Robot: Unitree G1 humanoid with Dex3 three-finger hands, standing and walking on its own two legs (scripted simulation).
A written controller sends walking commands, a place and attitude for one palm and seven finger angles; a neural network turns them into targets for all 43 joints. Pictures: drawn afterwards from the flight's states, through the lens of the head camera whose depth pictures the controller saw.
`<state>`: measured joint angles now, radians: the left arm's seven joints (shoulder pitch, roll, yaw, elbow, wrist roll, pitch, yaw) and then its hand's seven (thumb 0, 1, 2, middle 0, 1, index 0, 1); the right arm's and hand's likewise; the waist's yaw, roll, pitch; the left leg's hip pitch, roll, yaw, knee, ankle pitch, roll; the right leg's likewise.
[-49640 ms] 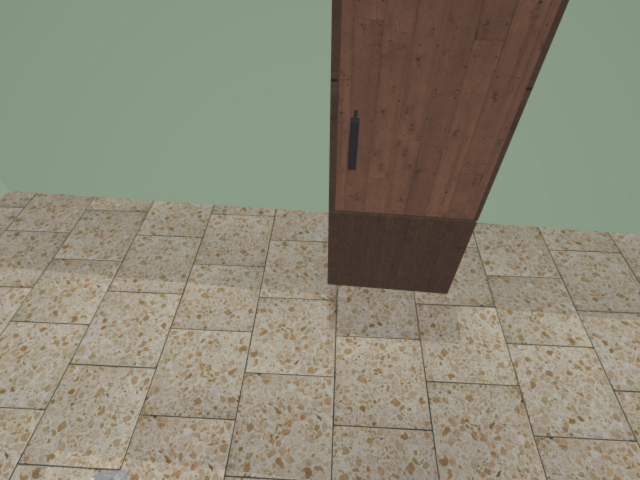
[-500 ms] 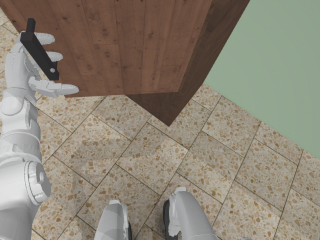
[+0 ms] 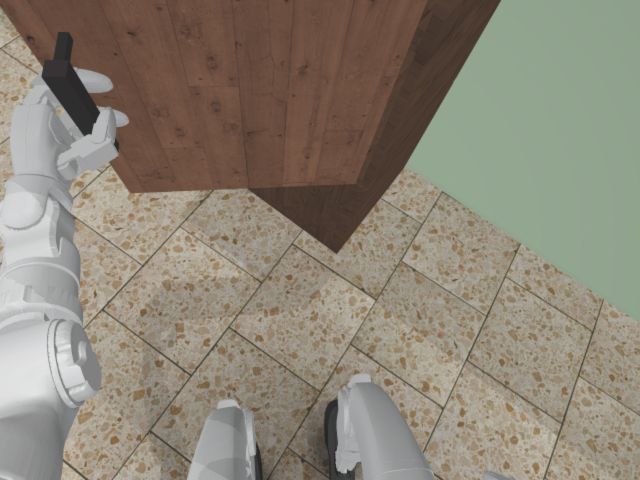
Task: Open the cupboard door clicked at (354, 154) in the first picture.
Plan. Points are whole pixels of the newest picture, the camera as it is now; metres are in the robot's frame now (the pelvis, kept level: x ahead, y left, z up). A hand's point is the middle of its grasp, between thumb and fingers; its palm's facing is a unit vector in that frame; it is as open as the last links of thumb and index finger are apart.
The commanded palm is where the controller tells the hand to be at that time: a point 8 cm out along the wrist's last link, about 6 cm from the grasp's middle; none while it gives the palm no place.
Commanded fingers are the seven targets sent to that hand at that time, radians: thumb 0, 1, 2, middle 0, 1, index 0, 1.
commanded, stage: pull the door open along its arc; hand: left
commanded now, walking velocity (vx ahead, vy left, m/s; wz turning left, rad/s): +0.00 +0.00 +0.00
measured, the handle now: (88, 100) +0.56 +0.24 +0.04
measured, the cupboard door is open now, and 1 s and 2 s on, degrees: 43 75 84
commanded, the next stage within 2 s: open thumb and fingers to let go in 1.14 s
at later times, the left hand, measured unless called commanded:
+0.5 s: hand (114, 195) +0.43 +0.20 +0.04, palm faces -0.01 -1.00 -0.02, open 5.9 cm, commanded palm +0.37 +0.25 +0.04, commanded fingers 0.00 0.90 0.90 -0.40 -1.35 -0.40 -1.35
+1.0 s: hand (191, 293) +0.32 +0.11 +0.04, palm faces +0.44 -0.90 -0.02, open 6.1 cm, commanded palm +0.25 +0.16 +0.04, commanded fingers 0.00 0.90 0.90 -0.40 -1.35 -0.40 -1.35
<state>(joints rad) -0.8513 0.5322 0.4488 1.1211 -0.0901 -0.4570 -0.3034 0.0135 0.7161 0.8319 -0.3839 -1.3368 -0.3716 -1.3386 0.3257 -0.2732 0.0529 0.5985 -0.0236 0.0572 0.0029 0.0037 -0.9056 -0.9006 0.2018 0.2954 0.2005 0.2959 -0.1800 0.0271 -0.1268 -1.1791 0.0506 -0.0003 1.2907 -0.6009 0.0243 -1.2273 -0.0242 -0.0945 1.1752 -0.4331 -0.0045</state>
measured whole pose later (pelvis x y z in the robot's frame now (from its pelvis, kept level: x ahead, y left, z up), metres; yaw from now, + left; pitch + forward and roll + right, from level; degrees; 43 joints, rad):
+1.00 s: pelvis +0.02 -0.03 +0.02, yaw +3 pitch +20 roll +0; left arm 0.04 -0.03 -0.02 0.31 0.03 -0.49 0.43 0.03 0.68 0.76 -0.35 -1.30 -0.37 -1.33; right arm 0.15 -0.16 0.01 0.55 -0.08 0.00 0.03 0.01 -0.91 -0.90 0.20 0.30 0.20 0.30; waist 0.00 0.01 -0.17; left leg -0.92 0.03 0.00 1.16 -0.59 -0.02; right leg -1.00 -0.04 -0.09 1.14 -0.48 -0.04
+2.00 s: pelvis +0.00 -0.03 +0.02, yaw +4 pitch +18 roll +0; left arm 0.09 -0.10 -0.20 0.27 0.14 -0.46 0.58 -0.01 -0.48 0.31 -0.29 -0.85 -0.29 -0.87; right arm 0.19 -0.18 -0.01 0.58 -0.10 -0.09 0.02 0.01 -0.91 -0.90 0.20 0.30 0.20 0.30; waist 0.00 0.02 -0.17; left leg -0.96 0.01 -0.01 1.21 -0.57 -0.02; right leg -1.03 -0.06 -0.10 1.18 -0.47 -0.04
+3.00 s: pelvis +0.01 -0.02 -0.01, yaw +3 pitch +20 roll -1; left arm 0.48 0.13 -0.10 -0.15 -0.09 -0.43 -0.08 -0.01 -0.50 0.30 -0.19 -0.31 -0.20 -0.33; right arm 0.22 -0.22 0.00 0.40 -0.01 -0.08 -0.01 0.01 -0.90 -0.90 0.20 0.30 0.20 0.30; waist 0.01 0.02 -0.18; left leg -1.03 0.01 -0.02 1.34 -0.65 -0.01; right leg -1.11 -0.06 -0.10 1.29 -0.53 -0.03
